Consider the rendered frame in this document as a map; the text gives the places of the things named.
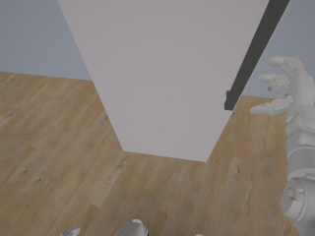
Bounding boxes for left robot thigh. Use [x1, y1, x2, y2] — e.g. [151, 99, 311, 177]
[114, 221, 148, 236]

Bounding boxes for robot right forearm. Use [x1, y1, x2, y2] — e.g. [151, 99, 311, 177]
[284, 104, 315, 182]

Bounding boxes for robot right hand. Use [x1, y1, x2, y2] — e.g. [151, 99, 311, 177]
[249, 56, 315, 117]

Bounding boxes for right robot upper arm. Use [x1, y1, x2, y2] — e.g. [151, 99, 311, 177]
[280, 177, 315, 236]

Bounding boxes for robot left hand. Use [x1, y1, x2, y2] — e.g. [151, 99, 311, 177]
[60, 226, 81, 236]

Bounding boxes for left robot shin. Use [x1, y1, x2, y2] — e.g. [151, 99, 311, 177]
[132, 219, 143, 224]

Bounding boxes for handle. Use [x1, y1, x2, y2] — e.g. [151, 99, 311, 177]
[224, 0, 290, 111]

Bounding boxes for fridge door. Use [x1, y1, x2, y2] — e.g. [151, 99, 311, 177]
[57, 0, 291, 162]

